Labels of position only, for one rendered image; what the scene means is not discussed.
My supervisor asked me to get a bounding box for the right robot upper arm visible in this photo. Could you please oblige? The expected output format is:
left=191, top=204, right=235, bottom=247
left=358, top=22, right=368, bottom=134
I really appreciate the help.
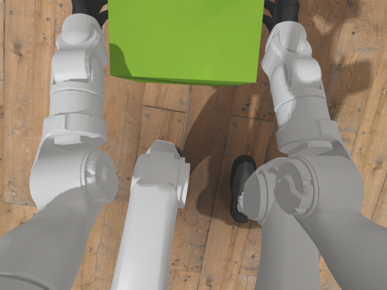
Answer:
left=273, top=156, right=387, bottom=290

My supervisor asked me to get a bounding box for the carton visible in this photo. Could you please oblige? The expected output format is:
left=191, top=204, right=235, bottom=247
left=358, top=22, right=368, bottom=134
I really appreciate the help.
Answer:
left=108, top=0, right=264, bottom=86

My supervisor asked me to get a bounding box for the left robot hand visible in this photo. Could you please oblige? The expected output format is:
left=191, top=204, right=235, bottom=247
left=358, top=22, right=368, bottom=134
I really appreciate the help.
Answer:
left=71, top=0, right=108, bottom=29

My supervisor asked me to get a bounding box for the right robot forearm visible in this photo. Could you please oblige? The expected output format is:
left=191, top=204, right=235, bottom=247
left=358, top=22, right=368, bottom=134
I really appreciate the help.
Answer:
left=261, top=21, right=365, bottom=192

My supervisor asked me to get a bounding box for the left robot forearm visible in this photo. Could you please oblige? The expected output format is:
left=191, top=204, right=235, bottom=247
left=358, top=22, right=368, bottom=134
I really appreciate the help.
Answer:
left=30, top=13, right=109, bottom=198

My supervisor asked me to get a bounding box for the left robot upper arm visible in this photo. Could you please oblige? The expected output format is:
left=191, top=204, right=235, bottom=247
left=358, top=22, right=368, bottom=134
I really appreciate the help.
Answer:
left=0, top=148, right=119, bottom=290

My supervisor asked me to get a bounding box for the right robot thigh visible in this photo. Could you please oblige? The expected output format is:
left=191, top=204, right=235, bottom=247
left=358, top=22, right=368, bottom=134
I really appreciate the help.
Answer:
left=249, top=167, right=320, bottom=290

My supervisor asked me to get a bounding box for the left robot shin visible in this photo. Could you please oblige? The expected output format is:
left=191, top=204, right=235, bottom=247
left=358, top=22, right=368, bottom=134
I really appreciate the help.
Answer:
left=130, top=140, right=181, bottom=194

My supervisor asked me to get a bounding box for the right robot hand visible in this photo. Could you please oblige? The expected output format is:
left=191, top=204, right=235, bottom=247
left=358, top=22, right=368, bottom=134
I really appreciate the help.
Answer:
left=262, top=0, right=300, bottom=35

